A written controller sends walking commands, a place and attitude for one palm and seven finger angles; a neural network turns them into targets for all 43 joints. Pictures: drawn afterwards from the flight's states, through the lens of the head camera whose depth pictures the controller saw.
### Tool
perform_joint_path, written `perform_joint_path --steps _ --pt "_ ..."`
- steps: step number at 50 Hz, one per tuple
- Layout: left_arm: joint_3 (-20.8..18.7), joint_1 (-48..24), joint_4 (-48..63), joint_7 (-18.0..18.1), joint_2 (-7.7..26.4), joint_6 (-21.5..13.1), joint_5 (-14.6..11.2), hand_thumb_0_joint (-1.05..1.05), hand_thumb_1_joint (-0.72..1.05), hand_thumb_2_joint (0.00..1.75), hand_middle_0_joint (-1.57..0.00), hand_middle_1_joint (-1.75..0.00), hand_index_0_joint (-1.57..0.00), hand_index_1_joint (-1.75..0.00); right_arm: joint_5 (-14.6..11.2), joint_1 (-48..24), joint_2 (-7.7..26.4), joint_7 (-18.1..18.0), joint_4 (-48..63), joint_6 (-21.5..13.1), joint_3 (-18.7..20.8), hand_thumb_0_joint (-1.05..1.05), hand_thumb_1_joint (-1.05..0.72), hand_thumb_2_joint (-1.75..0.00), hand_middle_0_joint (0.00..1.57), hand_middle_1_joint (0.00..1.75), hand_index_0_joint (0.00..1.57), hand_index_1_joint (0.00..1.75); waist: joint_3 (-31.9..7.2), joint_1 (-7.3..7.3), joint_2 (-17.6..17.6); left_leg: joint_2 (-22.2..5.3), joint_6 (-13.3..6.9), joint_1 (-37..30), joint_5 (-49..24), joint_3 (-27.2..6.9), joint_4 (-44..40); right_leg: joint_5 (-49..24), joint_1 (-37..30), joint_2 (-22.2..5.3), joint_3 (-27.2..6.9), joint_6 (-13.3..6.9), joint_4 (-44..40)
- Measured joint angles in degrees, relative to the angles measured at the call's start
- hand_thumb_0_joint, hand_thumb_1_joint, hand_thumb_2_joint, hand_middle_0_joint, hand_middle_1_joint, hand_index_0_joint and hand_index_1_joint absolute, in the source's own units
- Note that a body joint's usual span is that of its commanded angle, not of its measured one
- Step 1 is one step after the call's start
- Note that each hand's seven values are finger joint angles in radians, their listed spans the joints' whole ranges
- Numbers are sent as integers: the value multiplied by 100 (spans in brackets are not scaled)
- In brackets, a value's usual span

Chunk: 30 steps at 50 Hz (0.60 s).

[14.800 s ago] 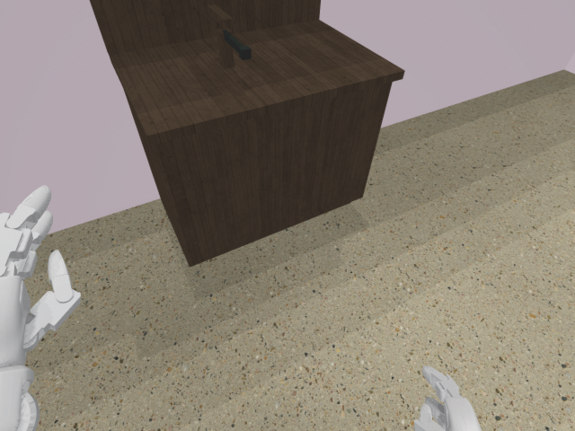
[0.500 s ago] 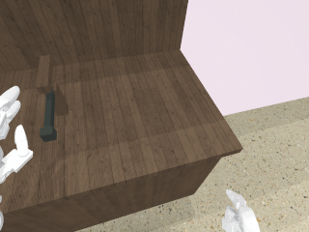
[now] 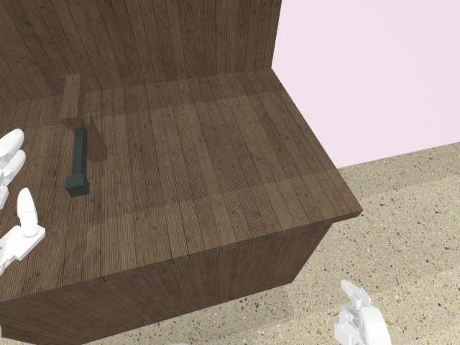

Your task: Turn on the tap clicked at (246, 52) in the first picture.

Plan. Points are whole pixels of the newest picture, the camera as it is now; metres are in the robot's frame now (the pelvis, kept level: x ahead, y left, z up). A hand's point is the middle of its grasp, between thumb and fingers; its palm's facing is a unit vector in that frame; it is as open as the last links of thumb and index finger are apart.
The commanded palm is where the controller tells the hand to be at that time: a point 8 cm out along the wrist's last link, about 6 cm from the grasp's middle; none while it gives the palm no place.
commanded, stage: shuffle to correct the standing spot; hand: left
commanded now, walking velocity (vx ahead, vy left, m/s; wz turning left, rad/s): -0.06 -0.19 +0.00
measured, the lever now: (77, 185) +0.35 +0.29 +0.07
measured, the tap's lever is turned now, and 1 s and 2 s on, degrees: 0 0 0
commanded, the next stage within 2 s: come to a stop and stand still in 1.50 s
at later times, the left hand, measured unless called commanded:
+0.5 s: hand (57, 213) +0.24 +0.23 +0.17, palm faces +0.30 -0.85 -0.43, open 7.4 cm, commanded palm +0.18 +0.28 +0.19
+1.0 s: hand (44, 237) +0.21 +0.23 +0.17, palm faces +0.33 -0.85 -0.41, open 7.4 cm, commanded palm +0.16 +0.28 +0.19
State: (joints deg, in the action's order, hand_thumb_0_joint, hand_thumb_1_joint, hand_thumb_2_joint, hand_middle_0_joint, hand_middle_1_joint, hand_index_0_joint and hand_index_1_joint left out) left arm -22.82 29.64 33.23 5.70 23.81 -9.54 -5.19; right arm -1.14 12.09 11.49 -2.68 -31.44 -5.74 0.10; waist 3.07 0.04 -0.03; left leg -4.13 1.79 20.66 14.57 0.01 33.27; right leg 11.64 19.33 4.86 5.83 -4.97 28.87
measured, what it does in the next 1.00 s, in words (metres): stands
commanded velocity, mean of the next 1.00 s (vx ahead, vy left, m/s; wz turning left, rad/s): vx -0.17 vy -0.18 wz -0.03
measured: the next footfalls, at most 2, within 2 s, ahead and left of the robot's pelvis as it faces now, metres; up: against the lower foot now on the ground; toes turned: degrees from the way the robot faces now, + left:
none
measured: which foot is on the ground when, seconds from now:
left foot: down 0.00-1.00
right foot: down 0.00-1.00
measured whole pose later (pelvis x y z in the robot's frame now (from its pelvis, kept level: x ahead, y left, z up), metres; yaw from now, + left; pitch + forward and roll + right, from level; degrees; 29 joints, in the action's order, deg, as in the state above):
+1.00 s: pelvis +0.00 +0.00 +0.00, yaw +0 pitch +1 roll +0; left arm -21.9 30.1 34.6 6.6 23.2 -8.6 -5.9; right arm -1.3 11.9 11.3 -2.3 -32.2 -4.8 -0.1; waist 3.3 -0.1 0.8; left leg -4.1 0.3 21.1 21.0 0.8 36.7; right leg 12.2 20.3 4.5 5.8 -6.2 30.9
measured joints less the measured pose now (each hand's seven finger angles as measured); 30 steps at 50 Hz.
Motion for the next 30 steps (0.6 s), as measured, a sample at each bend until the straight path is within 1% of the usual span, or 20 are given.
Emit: perform_joint_path --steps 5,6,8,11,14,19,26,30 --pt "154 -49 7 64 -111 123 -25 1 89 90 -21 -30 -22 -30 1 126 -8 30 -69 5 -55 1 -90 -90 20 30 20 30 -81 -22 15 -11 -103 6 322 6 121 -8 -52 11 14 -105 -39" --pt "169 -57 16 81 -118 143 -38 1 89 90 -21 -30 -22 -30 -5 130 -1 32 -92 9 -61 1 -90 -90 20 30 20 30 -78 -35 18 -14 -112 -11 291 4 120 4 -65 15 14 -111 -25" --pt "190 -67 25 96 -113 166 -62 1 89 90 -21 -30 -22 -30 6 127 16 31 -132 30 -64 1 -90 -90 20 30 20 30 -69 -72 15 -32 -71 -74 31 -4 58 36 -104 29 20 -108 3" --pt "169 -59 1 87 -57 180 -69 1 89 90 -21 -30 -22 -30 -10 130 4 25 -169 67 -44 1 -90 -90 20 30 20 30 -87 -112 56 -33 52 -177 24 21 -12 56 -183 23 -7 -72 -31" --pt "116 -36 -42 73 8 181 -43 1 89 90 -21 -30 -22 -30 -1 137 -1 18 -137 85 -38 1 -90 -90 20 30 20 30 -111 -144 63 -29 65 -255 3 34 -142 23 -258 22 -23 -10 -156" --pt "62 -34 -117 41 75 198 -29 1 89 90 -21 -30 -21 -30 -14 88 -5 41 -51 85 -29 1 -90 -90 20 30 20 30 -73 -128 27 -43 84 -339 -25 38 -263 -19 -352 44 -29 -29 -301" --pt "160 2 -60 30 -20 259 -85 1 89 90 -21 -30 -21 -30 -39 -70 26 51 3 85 1 1 -90 -90 20 30 20 30 -8 -69 -38 -81 92 -322 65 28 -174 40 -358 83 -22 -107 -267" --pt "139 -35 38 41 -4 183 -75 1 89 90 -21 -30 -22 -30 -14 -173 39 18 -2 79 30 1 -90 -90 20 30 20 30 47 -63 -7 -57 100 -245 86 5 -108 100 -269 54 3 -96 -153"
